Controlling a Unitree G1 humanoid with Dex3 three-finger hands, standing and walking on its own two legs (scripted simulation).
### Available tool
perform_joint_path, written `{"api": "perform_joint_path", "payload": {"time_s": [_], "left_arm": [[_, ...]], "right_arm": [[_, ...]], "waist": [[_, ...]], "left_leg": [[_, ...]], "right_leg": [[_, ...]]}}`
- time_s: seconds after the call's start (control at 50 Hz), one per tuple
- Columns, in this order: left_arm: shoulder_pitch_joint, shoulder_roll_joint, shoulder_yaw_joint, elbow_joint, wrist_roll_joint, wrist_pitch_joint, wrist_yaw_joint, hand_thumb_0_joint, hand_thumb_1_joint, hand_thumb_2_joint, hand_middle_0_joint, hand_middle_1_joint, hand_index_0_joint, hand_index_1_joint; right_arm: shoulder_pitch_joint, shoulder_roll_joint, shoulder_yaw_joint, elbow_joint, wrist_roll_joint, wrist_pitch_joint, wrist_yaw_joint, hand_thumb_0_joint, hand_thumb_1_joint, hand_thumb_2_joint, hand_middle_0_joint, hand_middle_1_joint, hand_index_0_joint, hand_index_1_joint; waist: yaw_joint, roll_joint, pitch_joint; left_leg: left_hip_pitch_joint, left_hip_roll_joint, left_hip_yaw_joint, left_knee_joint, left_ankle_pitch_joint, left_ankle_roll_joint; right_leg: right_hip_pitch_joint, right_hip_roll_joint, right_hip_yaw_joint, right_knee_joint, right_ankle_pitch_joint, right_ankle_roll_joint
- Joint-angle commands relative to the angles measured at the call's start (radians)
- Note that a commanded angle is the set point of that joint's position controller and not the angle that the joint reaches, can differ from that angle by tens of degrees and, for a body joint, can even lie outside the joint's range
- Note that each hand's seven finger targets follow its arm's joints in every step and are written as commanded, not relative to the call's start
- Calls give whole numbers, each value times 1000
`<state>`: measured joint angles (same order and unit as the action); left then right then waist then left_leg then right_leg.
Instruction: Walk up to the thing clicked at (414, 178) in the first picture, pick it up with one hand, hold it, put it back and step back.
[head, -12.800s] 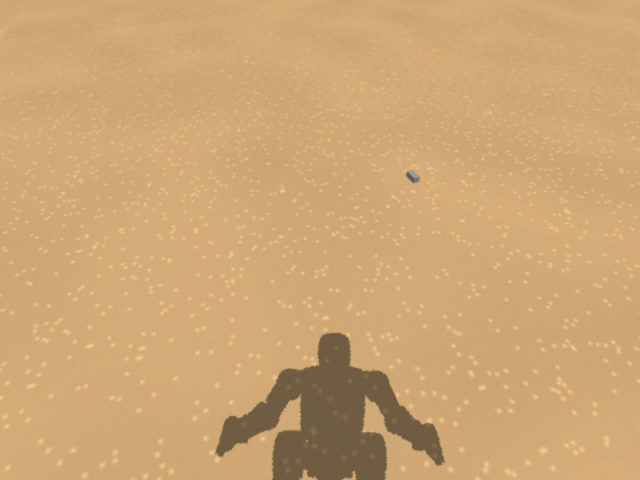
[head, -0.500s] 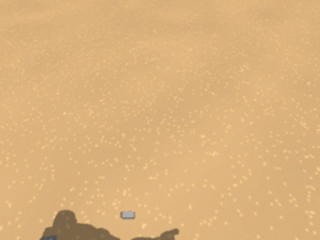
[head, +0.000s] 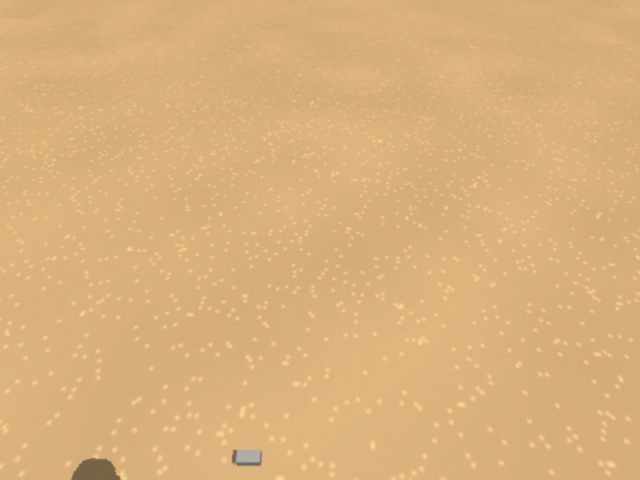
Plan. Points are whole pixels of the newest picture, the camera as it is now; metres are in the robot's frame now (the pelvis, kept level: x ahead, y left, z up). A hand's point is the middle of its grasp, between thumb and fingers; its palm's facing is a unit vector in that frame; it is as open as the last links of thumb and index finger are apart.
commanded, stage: walk up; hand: left
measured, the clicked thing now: (249, 457) +0.38 +0.22 -0.76
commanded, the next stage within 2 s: stand in 0.72 s
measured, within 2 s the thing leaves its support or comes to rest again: neither
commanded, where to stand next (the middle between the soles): +0.07 +0.00 m, yaw +0 degrees
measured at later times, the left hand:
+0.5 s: hand out of the picture +0.08 +0.25 -0.15, palm faces -0.01 -0.94 -0.34, open 7.4 cm
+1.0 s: hand out of the picture +0.09 +0.24 -0.15, palm faces -0.03 -0.94 -0.34, open 7.4 cm
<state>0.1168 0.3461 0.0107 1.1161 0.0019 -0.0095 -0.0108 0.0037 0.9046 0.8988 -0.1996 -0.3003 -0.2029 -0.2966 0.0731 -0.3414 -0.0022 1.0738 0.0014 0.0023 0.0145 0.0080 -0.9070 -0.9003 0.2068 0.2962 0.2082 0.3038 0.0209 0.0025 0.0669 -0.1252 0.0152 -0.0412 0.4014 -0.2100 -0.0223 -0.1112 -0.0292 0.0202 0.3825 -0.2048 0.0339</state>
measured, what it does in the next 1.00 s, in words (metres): stands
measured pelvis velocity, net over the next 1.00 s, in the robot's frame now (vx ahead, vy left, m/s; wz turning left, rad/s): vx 0.01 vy -0.01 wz -0.01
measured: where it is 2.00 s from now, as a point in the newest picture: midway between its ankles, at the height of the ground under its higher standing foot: outside the picture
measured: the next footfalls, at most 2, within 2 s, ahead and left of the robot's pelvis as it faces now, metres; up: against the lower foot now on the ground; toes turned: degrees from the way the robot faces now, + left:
none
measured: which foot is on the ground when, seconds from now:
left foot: down 0.00-1.00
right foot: down 0.00-1.00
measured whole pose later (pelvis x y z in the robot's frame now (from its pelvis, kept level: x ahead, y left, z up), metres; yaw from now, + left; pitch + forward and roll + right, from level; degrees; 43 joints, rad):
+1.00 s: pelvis +0.01 -0.01 +0.00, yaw -1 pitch -2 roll +0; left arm 0.10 0.35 0.01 1.13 0.01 -0.01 -0.01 0.00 0.91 0.90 -0.20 -0.30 -0.20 -0.30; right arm 0.10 -0.35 -0.01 1.12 -0.01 0.00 0.01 0.01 -0.91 -0.90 0.21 0.30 0.21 0.30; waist 0.00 0.00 0.06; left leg -0.11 0.03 -0.03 0.33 -0.18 -0.04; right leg -0.12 -0.02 0.03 0.34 -0.19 0.02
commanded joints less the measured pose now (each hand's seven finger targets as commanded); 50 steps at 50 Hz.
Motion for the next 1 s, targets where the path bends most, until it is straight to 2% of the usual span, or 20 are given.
{"api": "perform_joint_path", "payload": {"time_s": [0.0,0.08,0.2,0.32,0.48,0.62,0.68,0.7,0.76,0.82,0.86,0.88,0.94,0.98], "left_arm": [[-64,225,44,-49,2,-28,15,0,900,900,-200,-300,-200,-300],[-65,222,46,-37,8,-27,14,0,900,900,-200,-300,-200,-300],[-68,223,51,-31,9,-26,12,0,900,900,-200,-300,-200,-300],[-72,225,53,-34,10,-27,11,0,900,900,-200,-300,-200,-300],[-70,221,53,-34,7,-22,14,0,900,900,-200,-300,-200,-300],[-70,215,51,-35,3,-20,16,0,900,900,-200,-300,-200,-300],[-77,216,52,-37,8,-21,17,0,900,900,-200,-300,-200,-300],[-69,218,43,-37,8,-22,20,0,900,900,-200,-300,-200,-300],[-60,217,42,-40,4,-22,17,0,900,900,-200,-300,-200,-300],[-56,218,37,-47,7,-24,17,0,900,900,-200,-300,-200,-300],[-59,224,38,-51,7,-23,18,0,900,900,-200,-300,-200,-300],[-59,223,37,-51,8,-25,17,0,900,900,-200,-300,-200,-300],[-59,228,35,-54,8,-23,17,0,900,900,-200,-300,-200,-300],[-58,224,33,-57,9,-23,17,0,900,900,-200,-300,-200,-300]], "right_arm": [[-50,-217,-50,-40,1,-24,-12,0,-900,-900,200,300,200,300],[-53,-221,-52,-28,-3,-25,-11,0,-900,-900,200,300,200,300],[-46,-215,-51,-20,-5,-26,-9,0,-900,-900,200,300,200,300],[-26,-219,-51,-13,-6,-28,-12,0,-900,-900,200,300,200,300],[-5,-218,-51,-8,-4,-26,-15,0,-900,-900,200,300,200,300],[-3,-217,-50,-8,-5,-26,-17,0,-900,-900,200,300,200,300],[2,-218,-53,-9,-5,-24,-18,0,-900,-900,200,300,200,300],[0,-221,-49,-5,-12,-25,-20,0,-900,-900,200,300,200,300],[4,-228,-50,-4,-12,-28,-20,0,-900,-900,200,300,200,300],[-6,-224,-49,-7,-11,-30,-18,0,-900,-900,200,300,200,300],[-2,-225,-49,-7,-12,-28,-18,0,-900,-900,200,300,200,300],[-5,-224,-49,-9,-12,-29,-17,0,-900,-900,200,300,200,300],[-9,-220,-47,-8,-11,-28,-16,0,-900,-900,200,300,200,300],[-10,-226,-49,-7,-11,-29,-17,0,-900,-900,200,300,200,300]], "waist": [[-18,6,-66],[-19,7,-65],[-17,0,-52],[-20,2,-82],[-24,-5,-74],[-22,8,-91],[-27,-7,-104],[-27,-23,-76],[-25,9,-77],[-22,-1,-80],[-28,4,-82],[-27,4,-92],[-26,-5,-73],[-27,6,-103]], "left_leg": [[13,95,-70,-103,86,44],[-4,95,-73,-122,33,46],[-12,91,-70,-127,15,41],[-4,92,-64,-119,64,39],[-5,93,-64,-112,102,39],[15,96,-60,-103,168,38],[23,100,-54,-98,165,43],[6,109,-58,-108,179,39],[6,106,-54,-122,156,35],[21,111,-55,-116,181,33],[18,107,-50,-123,143,33],[30,111,-50,-117,164,35],[24,108,-51,-122,137,33],[44,112,-49,-118,163,36]], "right_leg": [[-12,-79,74,-107,80,-55],[-8,-78,73,-126,45,-52],[-26,-78,81,-139,8,-50],[3,-83,80,-121,75,-52],[1,-75,74,-115,91,-52],[9,-77,70,-96,157,-50],[20,-81,66,-97,165,-52],[14,-92,72,-96,177,-50],[10,-89,75,-98,144,-47],[4,-89,73,-97,158,-49],[-3,-90,79,-105,130,-48],[4,-93,78,-102,153,-49],[-18,-90,80,-108,118,-50],[-6,-91,78,-98,147,-53]]}}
